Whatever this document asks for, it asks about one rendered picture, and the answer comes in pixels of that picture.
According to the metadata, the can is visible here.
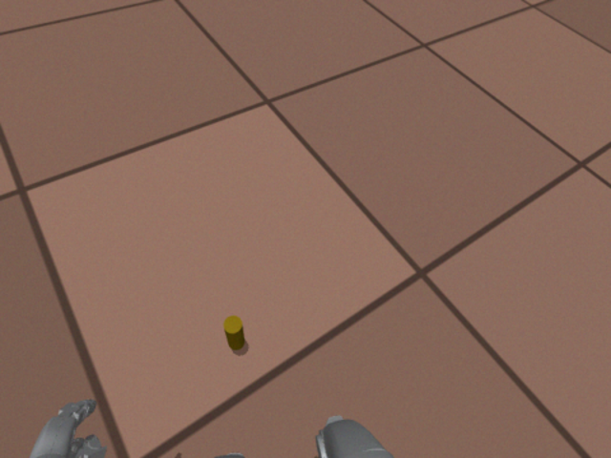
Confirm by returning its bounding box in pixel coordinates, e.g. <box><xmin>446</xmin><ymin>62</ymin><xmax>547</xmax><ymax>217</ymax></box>
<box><xmin>223</xmin><ymin>316</ymin><xmax>244</xmax><ymax>350</ymax></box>

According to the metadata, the left robot hand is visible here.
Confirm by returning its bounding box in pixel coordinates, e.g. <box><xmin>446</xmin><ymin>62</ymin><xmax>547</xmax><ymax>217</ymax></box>
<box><xmin>30</xmin><ymin>399</ymin><xmax>107</xmax><ymax>458</ymax></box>

